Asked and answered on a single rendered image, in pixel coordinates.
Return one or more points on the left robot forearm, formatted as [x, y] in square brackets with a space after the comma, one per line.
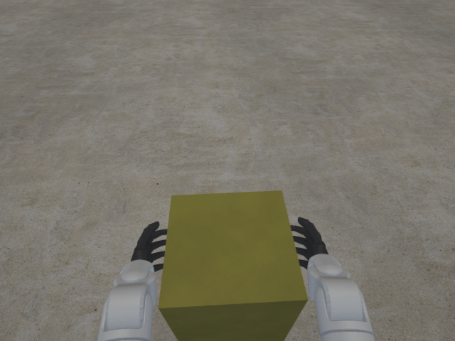
[128, 311]

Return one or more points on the left robot hand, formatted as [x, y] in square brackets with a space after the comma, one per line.
[145, 245]

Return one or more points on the right robot forearm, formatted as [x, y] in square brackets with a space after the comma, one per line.
[340, 306]

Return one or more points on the carton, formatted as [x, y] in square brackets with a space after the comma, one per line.
[231, 270]

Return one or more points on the right robot hand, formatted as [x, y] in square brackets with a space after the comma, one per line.
[312, 241]

